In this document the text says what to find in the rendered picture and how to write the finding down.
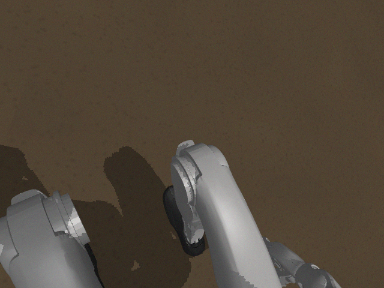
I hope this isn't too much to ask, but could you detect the left robot foot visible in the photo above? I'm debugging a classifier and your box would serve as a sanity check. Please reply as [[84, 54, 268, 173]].
[[84, 243, 105, 288]]

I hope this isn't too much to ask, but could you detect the right robot foot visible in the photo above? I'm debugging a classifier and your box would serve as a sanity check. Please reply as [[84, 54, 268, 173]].
[[163, 185, 205, 256]]

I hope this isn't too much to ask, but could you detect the right robot hand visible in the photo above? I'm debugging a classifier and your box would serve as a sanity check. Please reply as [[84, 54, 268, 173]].
[[262, 236, 305, 287]]

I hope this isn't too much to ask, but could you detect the right robot arm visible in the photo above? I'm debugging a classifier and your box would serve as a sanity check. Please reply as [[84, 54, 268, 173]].
[[295, 263, 341, 288]]

